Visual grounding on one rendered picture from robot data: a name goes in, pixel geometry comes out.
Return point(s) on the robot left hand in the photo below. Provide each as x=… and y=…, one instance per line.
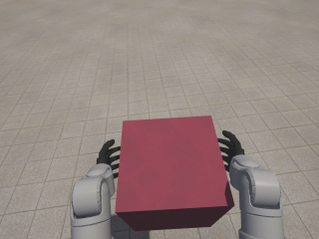
x=105, y=153

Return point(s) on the carton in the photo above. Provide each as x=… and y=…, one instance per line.
x=171, y=174

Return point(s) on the left robot forearm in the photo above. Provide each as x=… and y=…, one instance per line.
x=90, y=204

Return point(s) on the robot right hand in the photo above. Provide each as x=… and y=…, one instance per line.
x=234, y=147

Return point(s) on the right robot forearm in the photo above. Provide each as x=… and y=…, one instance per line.
x=260, y=200

